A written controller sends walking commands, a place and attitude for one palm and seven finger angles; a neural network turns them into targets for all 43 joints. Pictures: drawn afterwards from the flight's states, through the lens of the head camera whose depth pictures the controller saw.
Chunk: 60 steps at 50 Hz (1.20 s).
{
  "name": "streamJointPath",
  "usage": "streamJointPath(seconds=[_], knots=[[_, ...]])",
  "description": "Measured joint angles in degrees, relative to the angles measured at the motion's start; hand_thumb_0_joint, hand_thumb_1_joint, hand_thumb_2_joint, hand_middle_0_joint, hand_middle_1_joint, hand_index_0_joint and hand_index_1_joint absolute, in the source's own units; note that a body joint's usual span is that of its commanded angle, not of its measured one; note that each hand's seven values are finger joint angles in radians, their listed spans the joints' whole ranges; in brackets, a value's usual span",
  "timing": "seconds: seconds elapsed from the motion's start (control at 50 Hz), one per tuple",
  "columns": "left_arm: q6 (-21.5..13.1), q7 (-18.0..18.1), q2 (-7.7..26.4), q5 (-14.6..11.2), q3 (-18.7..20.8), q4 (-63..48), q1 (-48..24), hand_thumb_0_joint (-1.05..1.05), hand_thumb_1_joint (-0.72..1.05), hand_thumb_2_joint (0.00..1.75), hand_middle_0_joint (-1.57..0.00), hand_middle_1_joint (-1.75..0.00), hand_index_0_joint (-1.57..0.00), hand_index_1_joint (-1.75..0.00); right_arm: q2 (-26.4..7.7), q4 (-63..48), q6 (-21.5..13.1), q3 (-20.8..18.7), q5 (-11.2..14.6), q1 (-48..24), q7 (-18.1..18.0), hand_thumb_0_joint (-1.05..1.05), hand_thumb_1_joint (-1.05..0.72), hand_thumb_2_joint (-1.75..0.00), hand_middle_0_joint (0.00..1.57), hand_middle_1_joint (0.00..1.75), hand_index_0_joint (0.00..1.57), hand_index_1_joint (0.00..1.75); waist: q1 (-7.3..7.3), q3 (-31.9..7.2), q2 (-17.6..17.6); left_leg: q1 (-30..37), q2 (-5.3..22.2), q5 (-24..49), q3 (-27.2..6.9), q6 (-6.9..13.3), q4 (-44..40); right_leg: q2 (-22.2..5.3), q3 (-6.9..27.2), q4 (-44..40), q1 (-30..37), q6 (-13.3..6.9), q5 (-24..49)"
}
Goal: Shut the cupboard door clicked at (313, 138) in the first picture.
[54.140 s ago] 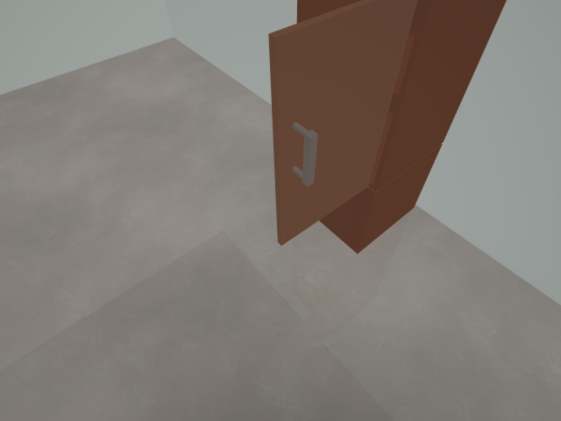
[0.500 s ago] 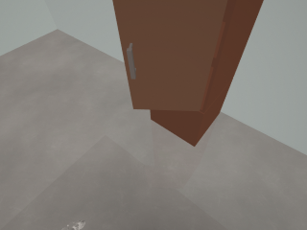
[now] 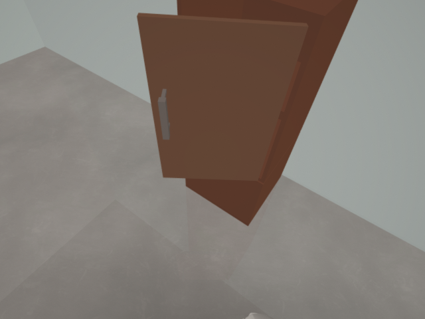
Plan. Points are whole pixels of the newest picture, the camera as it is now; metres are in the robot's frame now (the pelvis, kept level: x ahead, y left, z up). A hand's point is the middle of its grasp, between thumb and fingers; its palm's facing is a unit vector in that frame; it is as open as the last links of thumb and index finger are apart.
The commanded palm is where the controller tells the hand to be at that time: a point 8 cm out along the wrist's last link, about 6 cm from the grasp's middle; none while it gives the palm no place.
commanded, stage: take the last steps up to it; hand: left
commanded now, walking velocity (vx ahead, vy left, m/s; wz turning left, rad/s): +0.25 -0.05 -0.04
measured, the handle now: (165, 115) +0.62 +0.16 -0.01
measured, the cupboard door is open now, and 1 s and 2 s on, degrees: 35 35 35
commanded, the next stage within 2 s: come to a stop and stand still in 0.26 s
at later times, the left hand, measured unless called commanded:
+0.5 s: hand (158, 308) +0.18 +0.12 -0.19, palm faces +0.06 -0.99 -0.16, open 7.3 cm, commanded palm none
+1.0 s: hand (160, 296) +0.20 +0.12 -0.18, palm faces +0.02 -0.96 -0.27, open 7.4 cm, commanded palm none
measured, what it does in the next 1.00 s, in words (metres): walks ahead: right foot, then left foot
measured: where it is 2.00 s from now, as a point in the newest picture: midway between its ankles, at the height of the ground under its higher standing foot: outside the picture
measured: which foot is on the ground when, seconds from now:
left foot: down 0.00-0.18, up 0.20-0.48, down 0.50-0.84, up 0.86-1.00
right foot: up 0.00-0.14, down 0.16-0.58, up 0.60-0.84, down 0.86-1.00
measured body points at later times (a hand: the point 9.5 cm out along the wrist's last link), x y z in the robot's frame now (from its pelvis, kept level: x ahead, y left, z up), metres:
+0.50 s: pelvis +0.17 -0.04 -0.01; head +0.19 -0.04 +0.44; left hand +0.17 +0.17 -0.17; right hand +0.24 -0.28 -0.16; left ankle +0.23 +0.06 -0.74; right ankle +0.13 -0.15 -0.75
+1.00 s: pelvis +0.15 -0.08 -0.01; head +0.18 -0.10 +0.43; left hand +0.20 +0.17 -0.15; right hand +0.21 -0.34 -0.17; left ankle +0.14 +0.03 -0.71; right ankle +0.14 -0.21 -0.75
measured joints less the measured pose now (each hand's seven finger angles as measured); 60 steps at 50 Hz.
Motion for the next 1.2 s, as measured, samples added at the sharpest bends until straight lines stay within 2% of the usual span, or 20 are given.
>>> streamJointPath(seconds=[0.08, 0.14, 0.18, 0.22, 0.26, 0.3, 0.38, 0.46, 0.5, 0.58, 0.66, 0.74, 0.8, 0.84, 0.86, 0.92, 0.98, 1.04, 1.08, 1.2], knots=[[-0.51, 0.03, -0.49, -0.12, -0.34, -1.05, -2.60, 0.01, 0.91, 0.90, -0.20, -0.30, -0.19, -0.30, 0.40, 2.30, 0.70, -0.40, 0.07, 1.54, 0.37, 0.00, -0.90, -0.89, 0.20, 0.30, 0.20, 0.30, -0.58, 1.35, 0.92, 3.18, 0.51, -1.41, 0.55, -1.30, -1.45, -1.19, -0.99, -10.78, 0.32, 0.35, 2.88], [-1.18, 0.00, -0.80, -0.10, -0.43, -1.40, -3.88, 0.00, 0.91, 0.90, -0.20, -0.30, -0.19, -0.30, 0.48, 3.67, 1.40, -0.81, 0.20, 2.50, 0.60, 0.00, -0.90, -0.89, 0.20, 0.30, 0.20, 0.30, -1.16, 2.01, 1.57, 4.39, 1.35, -5.09, 0.79, -2.76, 1.61, -0.58, -2.10, -18.26, 3.63, 0.03, 5.04], [-2.63, 0.25, -0.84, 0.04, -0.42, -1.61, -4.17, 0.00, 0.91, 0.90, -0.20, -0.30, -0.19, -0.30, 0.50, 4.55, 1.79, -1.00, 0.74, 3.13, 0.89, 0.00, -0.90, -0.89, 0.20, 0.30, 0.20, 0.30, -0.87, 2.01, 1.70, 2.52, 2.15, -9.54, 0.41, -2.28, 9.11, 0.04, -2.25, -21.07, 5.94, -0.86, 6.59], [-3.76, 0.93, -2.03, -0.18, -0.64, -1.30, -4.54, 0.00, 0.91, 0.90, -0.20, -0.30, -0.19, -0.30, -0.19, 5.36, 2.81, -1.33, 1.15, 1.44, 0.99, 0.00, -0.90, -0.89, 0.20, 0.30, 0.20, 0.30, -0.74, 2.95, 3.37, -3.26, 2.19, -14.20, -3.44, -0.44, 23.95, 1.07, -3.34, -18.66, 6.58, -1.48, 3.70], [-3.98, 1.60, -3.03, -0.37, -1.03, -0.97, -3.83, 0.00, 0.91, 0.90, -0.20, -0.30, -0.19, -0.30, -0.68, 5.34, 3.15, -1.66, 1.17, -0.76, 0.88, 0.00, -0.91, -0.89, 0.20, 0.30, 0.20, 0.30, -0.60, 3.01, 3.75, -9.42, 1.11, -12.39, -5.25, 0.29, 35.47, 1.66, -3.83, -20.84, 8.92, -1.76, 2.51], [-3.91, 2.70, -3.59, -0.57, -0.74, -0.45, -2.77, 0.00, 0.93, 0.90, -0.20, -0.30, -0.20, -0.30, -0.92, 4.39, 2.83, -1.88, 1.00, -2.78, 0.73, 0.01, -0.91, -0.89, 0.20, 0.30, 0.20, 0.30, -0.55, 2.50, 3.68, -14.13, 0.87, -9.29, -5.21, 0.15, 39.12, 2.17, -4.28, -24.91, 11.69, -1.61, 3.55], [-4.17, 3.08, -3.12, -0.28, -1.08, 0.99, -0.59, -0.01, 0.95, 0.90, -0.20, -0.30, -0.20, -0.30, -0.86, 1.79, 2.14, -1.83, 0.79, -6.49, 0.69, 0.00, -0.91, -0.89, 0.19, 0.30, 0.20, 0.30, -0.21, 1.18, 2.92, -18.47, 0.77, -6.01, -3.71, -0.89, 31.98, 2.83, -5.00, -30.56, 16.01, -2.02, 4.23], [-3.86, 3.35, -3.66, -0.47, -2.01, 2.59, 1.15, 0.00, 0.93, 0.90, -0.20, -0.30, -0.20, -0.30, -0.71, 0.35, 1.71, -0.90, 1.13, -10.26, 0.49, 0.00, -0.91, -0.89, 0.19, 0.30, 0.20, 0.30, 1.13, 1.13, 2.60, -16.51, -0.16, -0.59, -3.50, -1.55, 17.83, 3.62, -4.86, -31.17, 19.17, -1.42, 2.43], [-3.16, 3.67, -4.13, -0.77, -2.51, 3.29, 1.99, 0.00, 0.93, 0.90, -0.20, -0.30, -0.20, -0.30, -0.65, 0.05, 1.41, -0.33, 1.27, -11.65, 0.42, 0.00, -0.91, -0.89, 0.19, 0.30, 0.20, 0.30, 1.78, 1.13, 2.88, -13.50, -0.22, 8.48, -4.01, -0.69, 11.05, 4.26, -4.61, -28.70, 19.87, -0.81, 0.03], [-0.62, 4.56, -3.69, -0.97, -2.80, 2.93, 1.60, 0.00, 0.92, 0.90, -0.20, -0.30, -0.20, -0.30, 1.06, -0.59, 2.01, 0.45, 1.57, -13.88, -0.28, 0.00, -0.91, -0.89, 0.19, 0.30, 0.20, 0.30, 2.77, 1.22, -0.34, -11.26, -2.24, 1.92, -2.84, 2.05, 10.12, 2.09, -3.50, -24.17, 19.10, 0.66, -2.55], [1.00, 4.39, -3.08, -1.12, -2.30, 0.76, -0.49, 0.00, 0.92, 0.90, -0.20, -0.30, -0.20, -0.30, 1.14, -2.34, 3.21, 0.26, 1.24, -16.58, -0.95, 0.00, -0.91, -0.89, 0.20, 0.30, 0.20, 0.30, 3.16, 3.15, 0.10, -11.46, -2.43, 3.57, -2.47, 2.42, 7.85, 2.15, -0.21, -11.92, 13.08, 1.50, -11.58], [1.50, 4.18, -1.67, -0.97, -1.18, -1.64, -2.10, 0.00, 0.92, 0.90, -0.20, -0.30, -0.20, -0.30, 0.03, -3.57, 4.23, -0.64, 0.87, -17.88, -1.01, 0.00, -0.90, -0.89, 0.20, 0.30, 0.20, 0.30, 2.62, 4.72, 2.34, -12.14, -0.95, 5.03, -3.05, 1.75, 6.99, 3.04, 1.65, -4.73, 8.42, 1.72, -13.57], [1.48, 4.08, -0.39, -0.80, -0.54, -3.20, -2.75, 0.00, 0.91, 0.90, -0.20, -0.30, -0.20, -0.30, -1.26, -3.67, 4.84, -1.34, 0.75, -17.31, -0.80, 0.00, -0.90, -0.89, 0.20, 0.30, 0.20, 0.30, 2.32, 4.83, 3.59, -12.91, -0.03, 5.49, -3.73, 0.70, 7.64, 2.58, 1.54, -8.82, 8.88, 1.53, -9.68], [0.87, 3.97, 0.81, -0.43, -0.43, -4.42, -1.96, 0.00, 0.91, 0.90, -0.20, -0.30, -0.20, -0.30, -1.89, -3.56, 5.42, -1.77, 1.06, -16.05, -0.43, 0.00, -0.90, -0.89, 0.20, 0.30, 0.20, 0.30, 2.27, 3.67, 3.19, -14.42, -0.16, 4.76, -3.96, -0.18, 9.99, 1.51, 1.97, -18.25, 11.83, 1.04, -2.59], [0.49, 4.00, 1.48, -0.11, -0.31, -4.65, -1.51, 0.00, 0.91, 0.90, -0.20, -0.30, -0.20, -0.30, -2.03, -3.45, 5.78, -2.03, 1.30, -15.50, -0.14, 0.00, -0.90, -0.89, 0.20, 0.30, 0.20, 0.30, 2.27, 3.07, 2.27, -15.63, -0.75, 2.27, -3.85, -0.56, 12.40, 0.72, 2.79, -20.48, 12.15, 0.32, -1.32], [0.88, 3.73, 0.67, 0.43, -0.91, -3.58, -1.62, 0.00, 0.91, 0.90, -0.20, -0.30, -0.19, -0.30, -3.88, -2.53, 7.15, -3.06, 1.36, -13.88, 0.37, 0.00, -0.91, -0.89, 0.20, 0.30, 0.20, 0.30, 1.41, 2.70, 3.87, -17.73, -2.00, -9.10, -7.10, -0.42, 23.01, 1.26, 1.48, -19.18, 12.25, 0.72, -1.97], [0.71, 3.55, -0.24, 0.49, -1.60, -2.74, -1.38, 0.00, 0.91, 0.90, -0.20, -0.30, -0.19, -0.30, -4.62, -1.39, 6.98, -3.14, 1.49, -12.27, 0.38, 0.00, -0.91, -0.89, 0.20, 0.30, 0.20, 0.30, 0.89, 2.16, 3.52, -16.63, -2.97, -11.37, -6.93, -0.55, 28.17, 1.35, 1.53, -21.11, 12.77, 0.78, -0.70], [0.28, 3.48, -0.83, 0.10, -2.26, -2.00, -1.62, 0.00, 0.91, 0.90, -0.20, -0.30, -0.20, -0.30, -4.34, -0.46, 5.89, -2.46, 1.68, -10.23, 0.19, 0.00, -0.91, -0.89, 0.19, 0.30, 0.20, 0.30, 0.28, 1.71, 2.29, -10.81, -3.21, -7.77, -5.87, -1.05, 18.74, 1.36, 1.41, -21.95, 12.57, 0.84, 0.17], [0.11, 3.45, -1.30, -0.54, -2.63, -1.32, -2.16, 0.00, 0.91, 0.90, -0.20, -0.30, -0.20, -0.30, -4.04, 0.69, 4.77, -1.81, 1.58, -8.75, 0.00, 0.00, -0.91, -0.89, 0.19, 0.30, 0.20, 0.30, -0.06, 1.35, 2.09, -6.92, -2.90, -2.08, -6.61, 0.22, 10.34, 1.85, 0.65, -21.31, 12.09, 1.17, -0.11], [0.30, 3.62, -1.45, -1.07, -2.61, 1.15, -3.59, 0.00, 0.93, 0.90, -0.20, -0.30, -0.20, -0.30, -0.50, 4.71, 3.78, 0.27, 1.32, -6.84, -0.22, 0.00, -0.91, -0.89, 0.19, 0.30, 0.20, 0.30, 1.46, 1.49, -0.87, -3.76, -3.36, 0.10, -6.22, 0.28, 4.81, 1.49, 0.93, -27.29, 15.35, 1.23, 3.48]])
